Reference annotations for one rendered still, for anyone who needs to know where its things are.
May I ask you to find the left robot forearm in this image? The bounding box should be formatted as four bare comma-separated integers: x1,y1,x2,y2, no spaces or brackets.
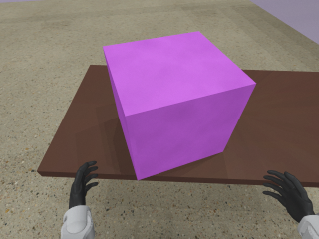
61,205,95,239

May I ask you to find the robot right hand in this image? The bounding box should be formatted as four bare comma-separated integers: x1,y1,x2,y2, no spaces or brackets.
262,170,316,223

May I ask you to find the right robot forearm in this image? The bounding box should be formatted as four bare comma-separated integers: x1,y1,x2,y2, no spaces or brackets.
297,215,319,239

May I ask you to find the table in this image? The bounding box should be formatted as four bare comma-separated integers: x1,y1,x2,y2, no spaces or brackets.
37,65,319,216

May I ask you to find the carton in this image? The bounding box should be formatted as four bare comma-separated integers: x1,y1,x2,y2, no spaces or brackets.
103,31,256,180

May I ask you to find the robot left hand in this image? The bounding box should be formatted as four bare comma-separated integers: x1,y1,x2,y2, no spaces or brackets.
69,161,99,209

